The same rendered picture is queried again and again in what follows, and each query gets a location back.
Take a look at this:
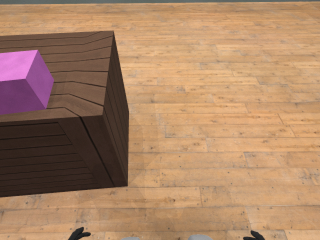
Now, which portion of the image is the left robot hand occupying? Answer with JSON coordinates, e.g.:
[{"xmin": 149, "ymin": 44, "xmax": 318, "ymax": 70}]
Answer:
[{"xmin": 68, "ymin": 227, "xmax": 91, "ymax": 240}]

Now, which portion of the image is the right robot hand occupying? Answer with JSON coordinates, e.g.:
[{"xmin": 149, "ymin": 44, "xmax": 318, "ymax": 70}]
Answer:
[{"xmin": 243, "ymin": 230, "xmax": 265, "ymax": 240}]

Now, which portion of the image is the pedestal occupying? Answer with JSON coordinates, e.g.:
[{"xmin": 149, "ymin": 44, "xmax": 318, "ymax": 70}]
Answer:
[{"xmin": 0, "ymin": 30, "xmax": 129, "ymax": 198}]

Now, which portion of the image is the carton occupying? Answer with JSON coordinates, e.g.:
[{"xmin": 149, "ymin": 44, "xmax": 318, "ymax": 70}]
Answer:
[{"xmin": 0, "ymin": 50, "xmax": 54, "ymax": 115}]

